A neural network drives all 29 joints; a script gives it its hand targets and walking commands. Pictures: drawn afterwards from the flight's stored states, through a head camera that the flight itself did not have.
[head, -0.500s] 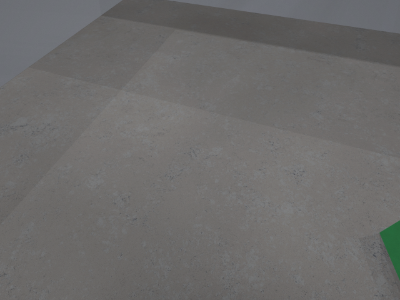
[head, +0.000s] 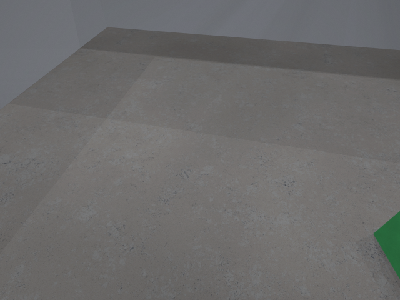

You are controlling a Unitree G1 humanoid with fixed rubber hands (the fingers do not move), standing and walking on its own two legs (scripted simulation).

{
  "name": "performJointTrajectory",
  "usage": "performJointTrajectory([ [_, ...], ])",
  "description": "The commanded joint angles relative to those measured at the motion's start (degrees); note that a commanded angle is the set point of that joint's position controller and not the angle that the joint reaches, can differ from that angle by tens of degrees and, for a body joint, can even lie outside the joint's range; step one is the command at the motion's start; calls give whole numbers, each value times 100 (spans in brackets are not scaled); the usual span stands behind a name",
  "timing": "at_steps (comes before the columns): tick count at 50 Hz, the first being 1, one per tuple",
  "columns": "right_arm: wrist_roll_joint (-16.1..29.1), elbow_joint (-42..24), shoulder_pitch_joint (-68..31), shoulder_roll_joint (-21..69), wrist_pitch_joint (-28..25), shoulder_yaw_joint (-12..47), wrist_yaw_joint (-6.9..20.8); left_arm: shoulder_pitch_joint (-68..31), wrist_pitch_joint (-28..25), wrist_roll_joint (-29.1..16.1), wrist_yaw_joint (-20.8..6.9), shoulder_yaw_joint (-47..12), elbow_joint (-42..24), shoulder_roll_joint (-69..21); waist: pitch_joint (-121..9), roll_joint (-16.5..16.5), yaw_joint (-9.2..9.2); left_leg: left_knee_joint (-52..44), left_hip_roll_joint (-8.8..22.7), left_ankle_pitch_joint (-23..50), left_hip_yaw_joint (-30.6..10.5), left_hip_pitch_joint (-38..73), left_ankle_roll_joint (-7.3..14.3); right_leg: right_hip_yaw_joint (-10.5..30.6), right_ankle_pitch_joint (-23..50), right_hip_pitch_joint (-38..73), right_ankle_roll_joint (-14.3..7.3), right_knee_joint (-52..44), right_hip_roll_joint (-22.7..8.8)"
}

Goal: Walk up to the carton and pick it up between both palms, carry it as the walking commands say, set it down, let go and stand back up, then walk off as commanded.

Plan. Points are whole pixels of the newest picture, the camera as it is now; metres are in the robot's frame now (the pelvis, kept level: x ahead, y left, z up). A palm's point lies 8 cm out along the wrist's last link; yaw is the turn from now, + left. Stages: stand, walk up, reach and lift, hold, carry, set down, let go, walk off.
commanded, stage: walk off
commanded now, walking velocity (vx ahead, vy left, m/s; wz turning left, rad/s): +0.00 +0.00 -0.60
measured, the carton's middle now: out of the picture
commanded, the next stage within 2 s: stand in 1.22 s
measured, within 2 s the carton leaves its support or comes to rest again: neither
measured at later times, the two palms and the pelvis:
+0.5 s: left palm out of the picture +0.07 +0.16 -0.12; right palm out of the picture -0.01 -0.31 -0.15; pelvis -0.03 -0.06 +0.00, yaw -15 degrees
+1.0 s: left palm out of the picture +0.09 +0.19 -0.15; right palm out of the picture -0.05 -0.30 -0.11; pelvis -0.05 -0.03 +0.00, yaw -30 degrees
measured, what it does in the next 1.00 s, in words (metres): steps on the spot, turning right: left foot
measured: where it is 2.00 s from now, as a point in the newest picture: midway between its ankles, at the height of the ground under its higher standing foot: outside the picture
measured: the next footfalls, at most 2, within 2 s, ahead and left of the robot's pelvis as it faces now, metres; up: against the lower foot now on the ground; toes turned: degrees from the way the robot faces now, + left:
left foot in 0.94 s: +0.01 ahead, +0.07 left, +0.00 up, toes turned -27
right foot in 1.34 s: -0.11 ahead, -0.19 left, +0.00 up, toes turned -47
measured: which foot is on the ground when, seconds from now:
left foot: down 0.00-0.32, up 0.34-0.92, down 0.94-1.00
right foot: down 0.00-0.92, up 0.94-1.00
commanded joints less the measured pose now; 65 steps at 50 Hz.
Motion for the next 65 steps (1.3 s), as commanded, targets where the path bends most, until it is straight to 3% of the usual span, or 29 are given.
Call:
performJointTrajectory([
  [1, 22, -109, 378, -789, -138, -246, -76, 295, -44, -69, -23, 101, -122, 371, -37, 14, 38, -97, 989, 1626, -567, 381, -17, 625, 1947, -375, 111, -44, -744],
  [3, -4, -115, 532, -612, -85, -199, -139, -175, 0, -105, -41, 145, -272, 697, -82, 50, -144, 127, 1135, 2311, -647, 453, 59, 641, 1902, -801, 75, 407, -591],
  [6, -11, -111, 613, -733, -16, -271, -304, -432, -15, 28, -90, 238, -540, 806, -202, 891, -207, -84, 1932, 3260, -911, 626, 685, 295, -676, -1454, 144, 1886, -235],
  [8, -202, -324, 469, -1355, 22, -467, -269, -391, 124, 64, -132, 186, -533, 320, 261, 422, -207, -451, 2431, 2276, -1191, -44, 1070, 375, -2225, -1770, 180, 2754, -460],
  [9, -170, -304, 471, -1005, 15, -362, -279, -383, 181, 94, -210, 153, -715, 260, 399, 384, -167, -572, 2567, 1682, -1271, -591, 1022, 528, -2006, -1682, 153, 2878, -627],
  [11, -220, -568, -160, -978, 33, -405, -254, -485, 181, 7, -226, 291, -817, 679, 218, 722, -11, -395, 1878, 1691, -659, -432, 697, 256, -1493, -1620, 276, 2416, -401],
  [14, -76, -697, -133, -1066, -8, -471, -244, 66, 200, 103, -190, 345, -636, 712, -207, 650, 99, 97, 2004, 1927, -231, -437, 525, 29, -698, -924, 193, 1760, -420],
  [15, -54, -698, -540, -994, 42, -404, -183, 439, 161, 40, -215, 394, -615, 727, -214, 672, 407, 699, 1897, 1516, 54, -782, 235, -54, -47, -309, 240, 984, -336],
  [16, -17, -712, -277, -956, 102, -427, -151, 666, 146, 81, -147, 320, -455, 597, -124, -396, 221, 1439, 1638, 745, 200, -883, 55, -27, 628, -47, 271, -134, -285],
  [17, 98, -1007, -620, -658, 138, -324, -209, 968, 97, 98, -59, 523, -572, 1669, 142, -2698, 807, 3240, 443, -1471, 646, -2472, -517, 2593, 2440, 321, -406, -999, -1918],
  [18, -23, -1275, -1200, -763, 196, -305, -126, 1176, 58, 89, -60, 546, -380, 1502, 216, -1982, 814, 4074, 375, -2163, -419, -2452, -514, 3238, 3552, 13, -1240, -862, -2268],
  [22, -132, -1140, -715, -889, 100, -445, 25, 267, 94, 70, 36, 416, -895, 1238, 7, -163, 133, 4064, 607, -1238, -1047, -2592, -490, 2479, 2661, 210, -986, -842, -1793],
  [23, -113, -1048, -473, -531, 126, -336, 9, 114, 47, 51, 23, 461, -908, 1317, -210, -502, 64, 3886, 518, -838, -995, -1896, -488, 1857, 2454, -266, -852, -613, -1476],
  [27, -61, -1272, -612, -480, 168, -351, -44, 37, -78, 17, -117, 441, -1001, 1358, -401, -942, -62, 3558, 193, -499, -787, -2306, -592, 1662, 4549, 331, -837, -255, -1113],
  [32, -37, -1793, -1598, -605, 297, -351, -86, 926, 29, -14, -97, 465, -886, 1224, -130, -611, 446, 2949, 289, -773, -1063, -2396, -777, 2774, 1895, 41, -979, -806, -1336],
  [34, -72, -1533, -1107, -560, 348, -322, -102, 913, 17, 38, -150, 466, -970, 1145, -213, -1325, 453, 2886, 108, -1015, -960, -2159, -723, 2953, 889, -12, -841, -952, -1225],
  [39, 9, -1785, -1296, -381, 197, -289, -47, 931, 144, 9, -127, 555, -904, 1307, -581, -980, 509, 1830, -149, -1066, -927, -1680, -655, 3146, 1547, 341, -849, -639, -1199],
  [42, 17, -1690, -921, -708, 107, -408, -55, 621, 24, 3, -166, 611, -1098, 1380, -637, -845, 391, 1025, -358, -850, -916, -1041, -621, 3619, 2501, 82, -813, -539, -1206],
  [44, 56, -1678, -516, -508, 67, -329, -33, 452, 88, -105, -191, 591, -1078, 1417, -584, -900, 122, 310, -365, -692, -832, -465, -502, 3228, 2165, -313, -591, -425, -842],
  [45, 72, -1697, -271, -555, 31, -312, -136, 339, 73, -111, -156, 583, -1167, 1290, -679, -871, 15, -292, 79, -42, -1024, 319, -354, 3310, 1555, -761, -358, -365, -794],
  [46, 19, -1684, -157, -833, 10, -397, -212, 153, 113, -121, -160, 487, -1233, 881, -543, -658, -95, -764, 704, -326, -1620, 1054, -21, 2540, 383, -1920, 82, 52, -118],
  [47, -60, -1886, -468, -1627, 28, -526, -266, 589, 105, -69, -138, 419, -1331, 614, -686, 680, 101, -1084, 2441, -332, -3069, 1306, 269, 1615, -1478, -2774, 289, 1475, 525],
  [49, -134, -2012, -972, -1611, -48, -511, -176, 57, 135, 86, -267, 559, -1507, 1117, -282, 1061, 227, -1108, 2577, 876, -2558, -320, 858, 1093, -1323, -2425, 387, 3180, 103],
  [52, -55, -2087, -1240, -937, -6, -349, -152, 579, 169, 96, -343, 525, -1172, 1079, -160, 619, 463, -469, 1467, 2246, -1075, -9, 407, 972, -687, -2387, 545, 3906, -8],
  [53, -113, -2001, -889, -955, 3, -376, -128, 439, 265, 58, -378, 548, -1172, 1092, 122, 1189, 174, -602, 1743, 2717, -969, -10, 664, 611, -867, -2646, 688, 3924, 53],
  [56, -186, -1898, -354, -1458, -101, -507, -111, -165, 328, 71, -449, 487, -1488, 988, -113, 345, -39, -446, 1994, 2694, -1005, 723, 702, 609, -693, -2778, 794, 3549, -176],
  [57, -219, -1863, -367, -1626, -118, -560, -67, -431, 302, -18, -510, 419, -1510, 892, 19, 1116, -161, -265, 1673, 3154, -614, 518, 598, 461, -632, -2564, 820, 3071, -171],
  [61, -185, -1649, 509, -1458, -72, -484, -68, -657, 288, -79, -504, 399, -1725, 869, 178, 1244, -403, 36, 1677, 3768, -585, 949, 378, 201, -1035, -2421, 714, 2238, -38],
  [65, -157, -1694, -15, -1769, 15, -631, -6, -403, 214, -40, -549, 376, -1665, 1028, 13, 1308, -65, 594, 1639, 3327, -159, 87, 278, -46, -252, -1057, 469, 1091, 26],
])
